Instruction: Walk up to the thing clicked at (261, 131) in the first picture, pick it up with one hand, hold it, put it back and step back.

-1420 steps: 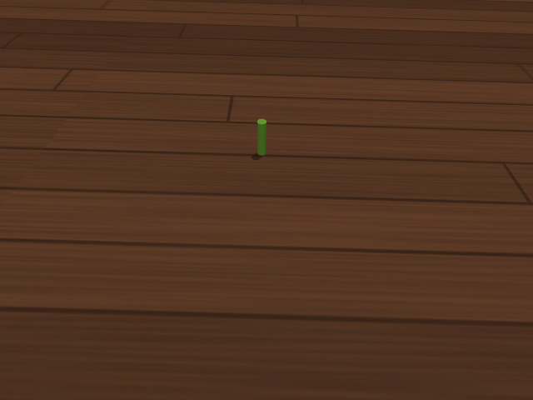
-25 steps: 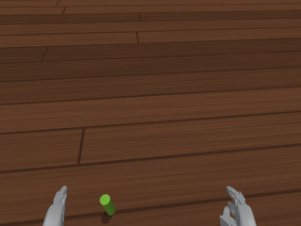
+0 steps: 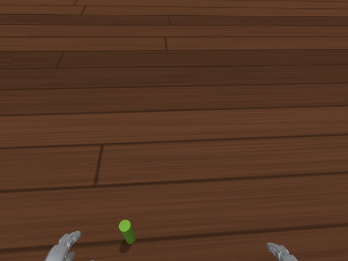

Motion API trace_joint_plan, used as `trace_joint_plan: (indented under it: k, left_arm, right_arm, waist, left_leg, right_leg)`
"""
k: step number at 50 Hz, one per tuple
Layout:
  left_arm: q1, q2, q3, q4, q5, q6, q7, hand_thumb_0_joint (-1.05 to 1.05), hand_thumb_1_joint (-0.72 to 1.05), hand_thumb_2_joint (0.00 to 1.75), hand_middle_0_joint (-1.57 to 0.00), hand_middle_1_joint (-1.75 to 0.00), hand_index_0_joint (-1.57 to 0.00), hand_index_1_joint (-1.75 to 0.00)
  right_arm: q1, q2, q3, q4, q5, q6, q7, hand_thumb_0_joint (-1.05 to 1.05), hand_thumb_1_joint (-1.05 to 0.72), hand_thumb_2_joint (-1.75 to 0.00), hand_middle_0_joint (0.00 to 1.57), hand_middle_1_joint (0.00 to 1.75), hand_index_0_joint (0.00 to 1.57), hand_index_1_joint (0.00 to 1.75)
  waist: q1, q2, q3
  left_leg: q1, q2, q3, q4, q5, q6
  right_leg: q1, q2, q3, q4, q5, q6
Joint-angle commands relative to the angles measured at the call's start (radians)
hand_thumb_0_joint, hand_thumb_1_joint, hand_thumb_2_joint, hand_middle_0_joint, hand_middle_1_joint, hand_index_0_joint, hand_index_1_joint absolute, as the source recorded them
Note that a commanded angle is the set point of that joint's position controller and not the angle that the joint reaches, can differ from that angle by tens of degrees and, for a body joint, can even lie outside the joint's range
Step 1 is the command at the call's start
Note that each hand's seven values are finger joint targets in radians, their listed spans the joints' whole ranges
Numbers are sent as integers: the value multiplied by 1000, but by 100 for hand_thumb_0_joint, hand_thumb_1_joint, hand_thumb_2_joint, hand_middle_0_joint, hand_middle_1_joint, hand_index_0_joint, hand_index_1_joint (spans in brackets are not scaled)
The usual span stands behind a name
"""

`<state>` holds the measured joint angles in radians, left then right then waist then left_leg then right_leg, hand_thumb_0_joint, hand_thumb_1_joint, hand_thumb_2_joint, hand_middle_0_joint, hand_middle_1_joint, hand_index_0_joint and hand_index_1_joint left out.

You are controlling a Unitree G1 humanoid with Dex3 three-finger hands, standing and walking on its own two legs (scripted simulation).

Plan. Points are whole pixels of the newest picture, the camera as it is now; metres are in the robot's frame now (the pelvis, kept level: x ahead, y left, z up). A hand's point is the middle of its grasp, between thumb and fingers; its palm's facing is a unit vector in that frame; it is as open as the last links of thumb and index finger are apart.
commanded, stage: stand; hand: left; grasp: from the side
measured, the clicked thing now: (128, 232) +0.35 +0.21 -0.63
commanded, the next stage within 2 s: none
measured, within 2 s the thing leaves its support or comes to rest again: neither
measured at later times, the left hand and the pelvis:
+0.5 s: hand out of the picture +0.05 +0.25 -0.12, palm faces -0.01 -0.95 -0.33, open 7.4 cm; pelvis +0.00 +0.01 +0.04, yaw +0 degrees
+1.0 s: hand out of the picture +0.06 +0.25 -0.12, palm faces -0.02 -0.94 -0.33, open 7.4 cm; pelvis +0.00 +0.01 +0.04, yaw +0 degrees
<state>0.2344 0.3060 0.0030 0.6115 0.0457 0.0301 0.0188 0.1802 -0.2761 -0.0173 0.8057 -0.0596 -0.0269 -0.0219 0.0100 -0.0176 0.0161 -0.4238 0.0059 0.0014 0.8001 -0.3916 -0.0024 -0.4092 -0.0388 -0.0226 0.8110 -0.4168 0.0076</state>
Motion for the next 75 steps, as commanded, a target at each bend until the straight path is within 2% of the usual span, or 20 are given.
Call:
trace_joint_plan:
  k: [1, 3, 5, 7, 9, 13, 16, 20, 24, 25, 29, 33, 40, 51, 53, 56, 63, 69, 73, 75]
  left_arm:
    - [-64, 168, 65, 29, 0, -63, 11, 0, 90, 90, -20, -30, -20, -30]
    - [-50, 165, 61, 93, -3, -70, 12, 0, 90, 90, -20, -30, -20, -30]
    - [-69, 176, 62, 142, -10, -72, 14, 0, 90, 90, -20, -30, -20, -30]
    - [-56, 178, 56, 199, -12, -72, 16, 0, 90, 90, -20, -30, -20, -30]
    - [-75, 192, 54, 241, -15, -70, 18, 0, 90, 90, -20, -30, -20, -30]
    - [-83, 194, 45, 322, -21, -63, 17, 0, 90, 90, -20, -30, -20, -30]
    - [-83, 196, 39, 372, -24, -62, 17, 0, 90, 90, -20, -30, -20, -30]
    - [-101, 199, 36, 420, -22, -56, 13, 0, 90, 90, -20, -30, -20, -30]
    - [-92, 195, 32, 456, -19, -57, 10, 0, 90, 90, -20, -30, -20, -30]
    - [-97, 203, 35, 463, -18, -59, 12, 0, 90, 90, -20, -30, -20, -30]
    - [-105, 198, 32, 482, -20, -60, 10, 0, 90, 90, -20, -30, -20, -30]
    - [-119, 207, 32, 489, -21, -60, 9, 0, 90, 90, -20, -30, -20, -30]
    - [-138, 215, 31, 499, -25, -65, 10, 0, 90, 90, -20, -30, -20, -30]
    - [-139, 220, 31, 508, -25, -61, 5, 0, 90, 90, -20, -30, -20, -30]
    - [-146, 220, 32, 503, -26, -63, 4, 0, 90, 90, -20, -30, -20, -30]
    - [-143, 223, 33, 506, -25, -62, 5, 0, 90, 90, -20, -30, -20, -30]
    - [-157, 228, 36, 500, -29, -66, 2, 0, 90, 90, -20, -30, -20, -30]
    - [-157, 221, 33, 502, -32, -64, 0, 0, 90, 90, -20, -30, -20, -30]
    - [-163, 223, 33, 498, -31, -66, 2, 0, 90, 90, -20, -30, -20, -30]
    - [-165, 231, 35, 496, -34, -66, 2, 0, 90, 90, -20, -30, -20, -30]
  right_arm:
    - [-38, -172, -61, -31, 2, -25, 4, 0, -90, -90, 20, 30, 20, 30]
    - [-47, -174, -58, 3, 7, -23, 6, 0, -90, -90, 20, 30, 20, 30]
    - [-20, -178, -56, 37, 13, -20, 4, 0, -90, -90, 20, 30, 20, 30]
    - [-40, -186, -55, 71, 16, -15, 2, 0, -90, -90, 20, 30, 20, 30]
    - [-23, -193, -51, 107, 21, -8, 1, 0, -90, -90, 20, 30, 20, 30]
    - [-42, -214, -47, 167, 25, 0, 1, 0, -90, -90, 20, 30, 20, 30]
    - [-44, -222, -44, 203, 30, -2, -1, 0, -90, -90, 20, 30, 20, 30]
    - [-55, -232, -40, 236, 30, 1, -2, 0, -90, -90, 20, 30, 20, 30]
    - [-69, -239, -42, 255, 33, 4, 0, 0, -90, -90, 20, 30, 20, 30]
    - [-64, -232, -41, 259, 33, 3, 0, 0, -90, -90, 20, 30, 20, 30]
    - [-74, -227, -37, 272, 34, 1, 1, 0, -90, -90, 20, 30, 20, 30]
    - [-76, -233, -35, 280, 36, 6, 4, 0, -90, -90, 20, 30, 20, 30]
    - [-82, -232, -27, 293, 39, 3, 5, 0, -90, -90, 20, 30, 20, 30]
    - [-103, -245, -25, 298, 41, 7, 8, 0, -90, -90, 20, 30, 20, 30]
    - [-93, -256, -27, 300, 43, 6, 8, 0, -90, -90, 20, 30, 20, 30]
    - [-102, -254, -28, 298, 42, 8, 9, 0, -90, -90, 20, 30, 20, 30]
    - [-98, -252, -21, 302, 44, 1, 8, 0, -90, -90, 20, 30, 20, 30]
    - [-98, -262, -20, 306, 45, 0, 7, 0, -90, -90, 20, 30, 20, 30]
    - [-100, -259, -19, 302, 47, -2, 6, 0, -90, -90, 20, 30, 20, 30]
    - [-99, -264, -21, 304, 46, -2, 5, 0, -90, -90, 20, 30, 20, 30]
  waist:
    - [1, 34, -68]
    - [11, 39, -62]
    - [-4, 26, -80]
    - [4, 9, -66]
    - [-7, -1, -42]
    - [1, 31, -15]
    - [1, 36, -28]
    - [1, 52, 27]
    - [5, 36, 40]
    - [2, 26, 10]
    - [1, 27, 17]
    - [-3, 18, 26]
    - [-8, 12, -2]
    - [-6, 9, 17]
    - [-12, 16, -4]
    - [-9, 10, 4]
    - [-11, 17, -31]
    - [-9, 14, -28]
    - [-13, 7, -49]
    - [-15, 13, -54]
  left_leg:
    - [94, 50, -90, -237, 120, 62]
    - [115, 63, -98, -260, 202, 57]
    - [144, 63, -94, -295, 234, 51]
    - [186, 65, -91, -308, 268, 46]
    - [200, 65, -86, -345, 252, 38]
    - [203, 80, -100, -421, 228, 34]
    - [249, 88, -99, -450, 281, 30]
    - [209, 93, -116, -526, 159, 26]
    - [228, 96, -121, -545, 136, 26]
    - [251, 99, -117, -538, 168, 29]
    - [265, 97, -107, -537, 204, 23]
    - [242, 91, -103, -543, 169, 21]
    - [281, 97, -89, -528, 281, 21]
    - [278, 99, -88, -541, 211, 18]
    - [284, 104, -84, -532, 238, 21]
    - [275, 104, -86, -536, 230, 21]
    - [303, 115, -83, -534, 306, 21]
    - [304, 117, -81, -537, 321, 17]
    - [329, 123, -77, -523, 409, 16]
    - [343, 124, -74, -523, 413, 14]
  right_leg:
    - [57, -60, 100, -249, 116, -65]
    - [118, -59, 84, -261, 218, -56]
    - [165, -64, 88, -282, 265, -51]
    - [171, -75, 93, -330, 292, -51]
    - [188, -81, 101, -372, 270, -49]
    - [245, -79, 89, -424, 228, -36]
    - [272, -81, 83, -446, 274, -30]
    - [284, -72, 70, -462, 220, -22]
    - [261, -73, 70, -490, 202, -17]
    - [281, -80, 73, -490, 226, -20]
    - [269, -85, 78, -506, 228, -18]
    - [274, -82, 77, -523, 196, -13]
    - [301, -96, 86, -530, 286, -14]
    - [266, -86, 80, -553, 207, -12]
    - [291, -94, 92, -552, 245, -15]
    - [285, -92, 89, -557, 215, -16]
    - [316, -99, 89, -541, 320, -19]
    - [325, -98, 85, -548, 331, -16]
    - [337, -104, 84, -534, 426, -16]
    - [334, -102, 84, -536, 428, -15]
